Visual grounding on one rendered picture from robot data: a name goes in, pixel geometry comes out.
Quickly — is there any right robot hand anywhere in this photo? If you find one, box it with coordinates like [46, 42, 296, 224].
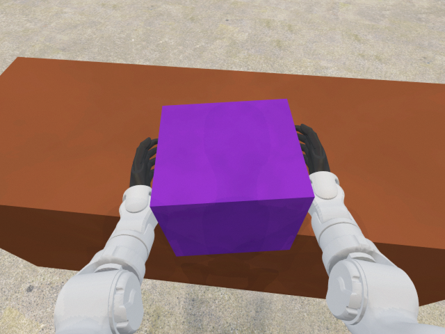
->
[295, 124, 330, 175]

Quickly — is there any carton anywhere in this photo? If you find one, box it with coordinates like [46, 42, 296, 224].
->
[150, 99, 315, 257]

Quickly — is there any left robot forearm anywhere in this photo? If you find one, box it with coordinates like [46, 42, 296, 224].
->
[54, 185, 158, 331]

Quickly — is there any left robot hand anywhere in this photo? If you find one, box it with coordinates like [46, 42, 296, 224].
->
[129, 137, 158, 188]

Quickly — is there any right robot forearm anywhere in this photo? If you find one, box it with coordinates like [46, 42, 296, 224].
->
[308, 171, 419, 317]

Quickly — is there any pedestal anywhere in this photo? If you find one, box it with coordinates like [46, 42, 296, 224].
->
[0, 57, 445, 306]

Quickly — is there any robot left upper arm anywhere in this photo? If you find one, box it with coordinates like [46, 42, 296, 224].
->
[55, 269, 144, 334]

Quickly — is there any robot right upper arm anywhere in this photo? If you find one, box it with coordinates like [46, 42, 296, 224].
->
[326, 258, 445, 334]

